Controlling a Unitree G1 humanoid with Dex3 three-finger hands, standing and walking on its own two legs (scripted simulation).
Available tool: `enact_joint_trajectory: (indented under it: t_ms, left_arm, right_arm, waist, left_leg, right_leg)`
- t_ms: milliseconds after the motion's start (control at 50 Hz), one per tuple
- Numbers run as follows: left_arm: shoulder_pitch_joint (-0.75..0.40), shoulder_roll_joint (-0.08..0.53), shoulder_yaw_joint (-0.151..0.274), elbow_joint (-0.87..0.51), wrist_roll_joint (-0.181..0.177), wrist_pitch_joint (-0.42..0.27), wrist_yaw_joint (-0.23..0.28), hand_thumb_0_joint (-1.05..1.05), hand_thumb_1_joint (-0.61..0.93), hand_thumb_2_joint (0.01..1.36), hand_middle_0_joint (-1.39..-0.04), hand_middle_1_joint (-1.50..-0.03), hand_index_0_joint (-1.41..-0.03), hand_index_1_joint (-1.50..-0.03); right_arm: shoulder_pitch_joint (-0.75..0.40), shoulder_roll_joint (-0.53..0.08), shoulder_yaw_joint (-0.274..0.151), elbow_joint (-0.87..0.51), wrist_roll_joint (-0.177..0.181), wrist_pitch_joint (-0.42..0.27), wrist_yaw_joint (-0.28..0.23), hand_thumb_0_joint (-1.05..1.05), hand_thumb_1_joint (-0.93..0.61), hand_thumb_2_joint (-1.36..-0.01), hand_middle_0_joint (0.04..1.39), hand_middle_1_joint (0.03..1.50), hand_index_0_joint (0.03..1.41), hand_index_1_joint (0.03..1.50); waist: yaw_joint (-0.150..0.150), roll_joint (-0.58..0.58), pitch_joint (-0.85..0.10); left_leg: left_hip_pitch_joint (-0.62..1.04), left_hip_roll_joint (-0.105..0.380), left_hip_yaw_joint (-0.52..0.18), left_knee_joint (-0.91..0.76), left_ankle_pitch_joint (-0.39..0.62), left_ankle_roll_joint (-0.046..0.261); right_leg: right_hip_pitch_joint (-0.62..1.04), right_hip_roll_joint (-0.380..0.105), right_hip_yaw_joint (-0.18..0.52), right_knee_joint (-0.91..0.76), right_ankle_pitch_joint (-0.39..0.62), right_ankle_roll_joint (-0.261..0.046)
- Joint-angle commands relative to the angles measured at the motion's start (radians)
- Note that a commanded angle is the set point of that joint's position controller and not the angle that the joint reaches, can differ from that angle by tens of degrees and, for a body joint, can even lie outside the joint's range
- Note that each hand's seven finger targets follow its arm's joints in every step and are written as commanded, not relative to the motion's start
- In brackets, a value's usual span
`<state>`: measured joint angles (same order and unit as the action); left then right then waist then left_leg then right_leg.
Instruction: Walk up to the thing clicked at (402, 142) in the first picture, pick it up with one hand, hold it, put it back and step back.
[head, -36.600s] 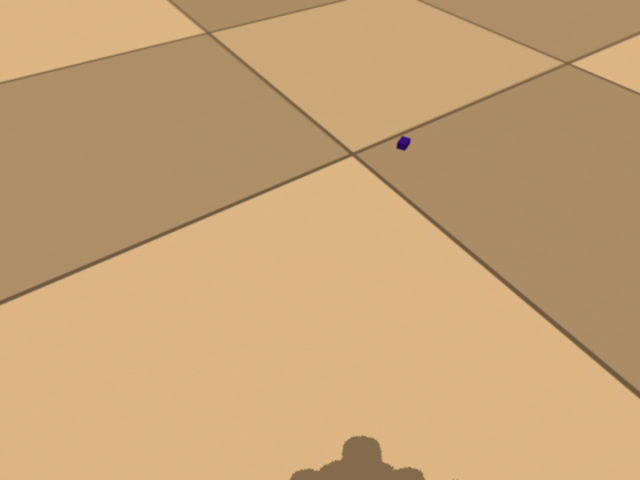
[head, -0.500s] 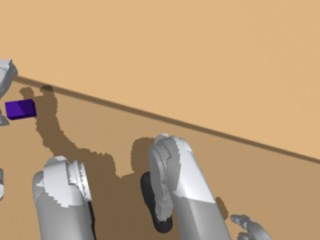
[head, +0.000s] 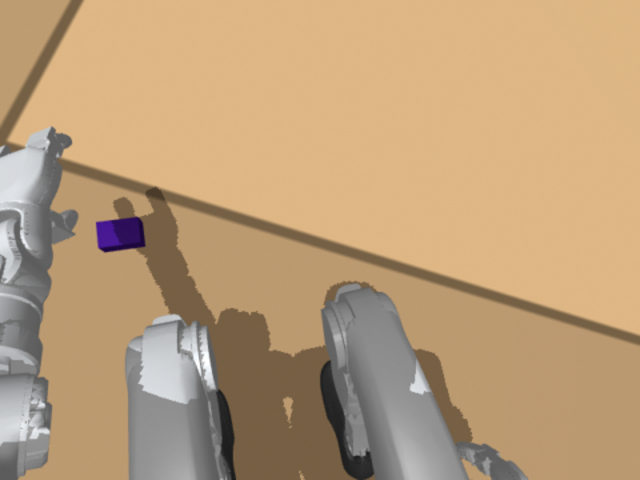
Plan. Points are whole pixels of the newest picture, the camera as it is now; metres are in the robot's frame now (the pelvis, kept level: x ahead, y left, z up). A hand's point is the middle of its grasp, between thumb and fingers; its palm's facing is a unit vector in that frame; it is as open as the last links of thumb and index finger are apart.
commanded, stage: home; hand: left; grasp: from above
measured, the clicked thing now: (121, 234) +0.49 +0.26 -0.36
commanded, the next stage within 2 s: none
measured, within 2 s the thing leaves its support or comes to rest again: neither
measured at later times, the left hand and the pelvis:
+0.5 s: hand out of the picture +0.27 +0.23 +0.08, palm faces -0.04 -0.89 -0.45, open 7.4 cm; pelvis +0.01 +0.00 +0.19, yaw +6 degrees
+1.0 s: hand out of the picture +0.22 +0.21 +0.28, palm faces +0.20 -0.96 -0.21, open 7.4 cm; pelvis +0.07 +0.00 +0.33, yaw +8 degrees
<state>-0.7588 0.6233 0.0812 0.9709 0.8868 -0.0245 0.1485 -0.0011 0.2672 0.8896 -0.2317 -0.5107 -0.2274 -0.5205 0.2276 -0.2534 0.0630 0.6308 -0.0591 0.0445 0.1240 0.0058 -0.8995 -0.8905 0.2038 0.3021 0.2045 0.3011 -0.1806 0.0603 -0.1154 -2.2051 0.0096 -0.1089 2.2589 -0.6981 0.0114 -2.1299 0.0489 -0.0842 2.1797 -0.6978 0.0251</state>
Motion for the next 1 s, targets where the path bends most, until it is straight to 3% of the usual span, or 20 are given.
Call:
enact_joint_trajectory:
  t_ms: [0, 20, 40, 60, 120, 200, 260, 300, 340, 480, 620, 680, 780, 900, 980]
  left_arm:
    - [-0.060, 0.186, 0.042, -0.327, -0.165, 0.051, -0.044, 0.000, 0.899, 0.901, -0.200, -0.300, -0.200, -0.300]
    - [-0.039, 0.186, 0.052, -0.399, -0.192, 0.055, -0.052, 0.000, 0.900, 0.900, -0.200, -0.300, -0.200, -0.300]
    - [0.019, 0.155, 0.039, -0.404, -0.222, 0.066, -0.065, 0.000, 0.900, 0.900, -0.200, -0.299, -0.200, -0.299]
    - [0.015, 0.136, 0.030, -0.502, -0.255, 0.070, -0.076, 0.000, 0.900, 0.900, -0.200, -0.299, -0.200, -0.299]
    - [0.141, 0.034, -0.014, -0.520, -0.351, 0.098, -0.091, 0.000, 0.900, 0.900, -0.200, -0.299, -0.200, -0.299]
    - [0.201, 0.028, -0.009, -0.692, -0.454, 0.120, -0.082, 0.000, 0.900, 0.900, -0.200, -0.299, -0.200, -0.299]
    - [0.293, -0.039, -0.028, -0.746, -0.518, 0.149, -0.070, 0.000, 0.900, 0.900, -0.200, -0.299, -0.200, -0.299]
    - [0.363, -0.052, -0.008, -0.758, -0.564, 0.171, -0.060, 0.000, 0.900, 0.900, -0.200, -0.299, -0.200, -0.299]
    - [0.418, -0.070, -0.003, -0.799, -0.615, 0.193, -0.055, 0.000, 0.900, 0.900, -0.200, -0.298, -0.200, -0.299]
    - [0.630, -0.142, 0.009, -0.901, -0.790, 0.267, -0.045, 0.000, 0.900, 0.900, -0.200, -0.299, -0.200, -0.299]
    - [0.834, -0.222, 0.032, -1.010, -0.903, 0.356, -0.048, 0.000, 0.900, 0.900, -0.200, -0.299, -0.200, -0.299]
    - [0.927, -0.250, 0.032, -1.061, -0.936, 0.384, -0.053, 0.000, 0.900, 0.900, -0.200, -0.300, -0.200, -0.300]
    - [1.083, -0.283, 0.029, -1.159, -0.962, 0.416, -0.064, 0.000, 0.900, 0.900, -0.200, -0.300, -0.200, -0.300]
    - [1.231, -0.301, 0.015, -1.261, -0.953, 0.429, -0.079, 0.000, 0.900, 0.900, -0.200, -0.301, -0.200, -0.300]
    - [1.263, -0.311, 0.009, -1.282, -0.949, 0.435, -0.096, 0.000, 0.900, 0.900, -0.200, -0.301, -0.200, -0.301]
  right_arm:
    - [0.153, -0.234, -0.117, -0.056, 0.035, -0.005, -0.038, 0.000, -0.900, -0.900, 0.200, 0.300, 0.200, 0.300]
    - [0.144, -0.230, -0.121, -0.066, 0.041, -0.005, -0.046, 0.000, -0.900, -0.900, 0.200, 0.300, 0.200, 0.300]
    - [0.126, -0.222, -0.123, -0.074, 0.046, -0.005, -0.050, 0.000, -0.900, -0.900, 0.200, 0.300, 0.200, 0.300]
    - [0.112, -0.216, -0.131, -0.090, 0.050, -0.007, -0.055, 0.000, -0.900, -0.900, 0.200, 0.300, 0.200, 0.300]
    - [0.074, -0.205, -0.141, -0.099, 0.063, -0.026, -0.073, 0.000, -0.900, -0.900, 0.200, 0.300, 0.200, 0.300]
    - [0.018, -0.198, -0.140, -0.119, 0.079, -0.064, -0.102, 0.000, -0.900, -0.900, 0.200, 0.300, 0.200, 0.300]
    - [-0.014, -0.188, -0.133, -0.122, 0.091, -0.095, -0.126, 0.000, -0.899, -0.900, 0.200, 0.300, 0.200, 0.300]
    - [-0.042, -0.181, -0.127, -0.124, 0.097, -0.111, -0.142, 0.000, -0.899, -0.900, 0.200, 0.300, 0.200, 0.300]
    - [-0.058, -0.171, -0.119, -0.136, 0.100, -0.125, -0.153, 0.000, -0.899, -0.900, 0.200, 0.300, 0.200, 0.300]
    - [-0.087, -0.135, -0.095, -0.176, 0.107, -0.169, -0.191, 0.000, -0.900, -0.900, 0.200, 0.300, 0.200, 0.300]
    - [-0.049, -0.104, -0.066, -0.204, 0.114, -0.202, -0.244, 0.000, -0.900, -0.900, 0.200, 0.300, 0.200, 0.300]
    - [-0.028, -0.090, -0.057, -0.219, 0.114, -0.219, -0.269, 0.000, -0.900, -0.900, 0.200, 0.299, 0.200, 0.299]
    - [0.017, -0.077, -0.056, -0.239, 0.102, -0.245, -0.301, 0.000, -0.901, -0.899, 0.200, 0.299, 0.200, 0.299]
    - [0.032, -0.068, -0.063, -0.264, 0.088, -0.273, -0.320, 0.000, -0.901, -0.899, 0.200, 0.299, 0.200, 0.299]
    - [0.024, -0.069, -0.068, -0.274, 0.082, -0.289, -0.324, 0.000, -0.901, -0.899, 0.199, 0.299, 0.199, 0.299]
  waist:
    - [0.044, 0.089, -0.708]
    - [0.055, 0.083, -0.714]
    - [0.060, 0.071, -0.692]
    - [0.068, 0.091, -0.727]
    - [0.052, 0.058, -0.611]
    - [0.086, 0.120, -0.615]
    - [0.075, 0.135, -0.561]
    - [0.091, 0.129, -0.521]
    - [0.087, 0.115, -0.495]
    - [0.093, 0.074, -0.430]
    - [0.103, 0.045, -0.362]
    - [0.100, 0.028, -0.324]
    - [0.107, 0.023, -0.270]
    - [0.124, 0.028, -0.210]
    - [0.122, -0.008, -0.140]
  left_leg:
    - [0.525, -0.013, 0.067, -0.348, 0.232, 0.037]
    - [0.543, -0.013, 0.064, -0.373, 0.221, 0.037]
    - [0.568, -0.009, 0.058, -0.401, 0.207, 0.035]
    - [0.619, -0.004, 0.055, -0.428, 0.204, 0.033]
    - [0.675, 0.003, 0.032, -0.527, 0.122, 0.025]
    - [0.829, 0.008, 0.005, -0.654, 0.055, 0.014]
    - [0.916, 0.009, -0.013, -0.743, 0.057, 0.007]
    - [0.966, 0.009, -0.028, -0.802, 0.023, 0.005]
    - [1.004, 0.005, -0.028, -0.848, 0.010, 0.008]
    - [1.148, -0.003, -0.009, -0.996, 0.070, 0.013]
    - [1.323, -0.002, 0.000, -1.149, 0.193, 0.008]
    - [1.380, -0.005, 0.017, -1.200, 0.265, 0.008]
    - [1.490, -0.012, 0.044, -1.283, 0.393, 0.007]
    - [1.580, -0.011, 0.046, -1.362, 0.484, 0.002]
    - [1.592, -0.014, 0.049, -1.395, 0.450, 0.009]
  right_leg:
    - [0.512, 0.019, -0.011, -0.370, 0.267, -0.064]
    - [0.542, 0.016, -0.007, -0.393, 0.255, -0.064]
    - [0.549, 0.014, -0.004, -0.412, 0.240, -0.064]
    - [0.572, 0.012, 0.000, -0.430, 0.240, -0.063]
    - [0.569, 0.007, -0.004, -0.499, 0.173, -0.062]
    - [0.623, 0.002, 0.008, -0.571, 0.138, -0.061]
    - [0.663, -0.006, 0.013, -0.624, 0.150, -0.056]
    - [0.687, -0.005, 0.017, -0.666, 0.126, -0.056]
    - [0.747, -0.005, 0.028, -0.725, 0.112, -0.054]
    - [0.955, -0.011, 0.045, -0.903, 0.143, -0.050]
    - [1.172, -0.011, 0.047, -1.082, 0.239, -0.047]
    - [1.269, -0.011, 0.046, -1.157, 0.293, -0.045]
    - [1.412, -0.013, 0.043, -1.269, 0.400, -0.041]
    - [1.497, -0.008, 0.029, -1.343, 0.469, -0.041]
    - [1.506, -0.009, 0.023, -1.385, 0.439, -0.035]
